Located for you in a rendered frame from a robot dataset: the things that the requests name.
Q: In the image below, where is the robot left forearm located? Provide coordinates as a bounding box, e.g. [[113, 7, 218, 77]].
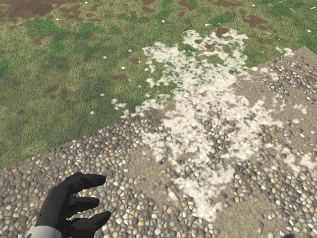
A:
[[25, 225, 62, 238]]

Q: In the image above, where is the robot left hand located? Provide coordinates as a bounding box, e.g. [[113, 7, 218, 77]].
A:
[[35, 172, 112, 238]]

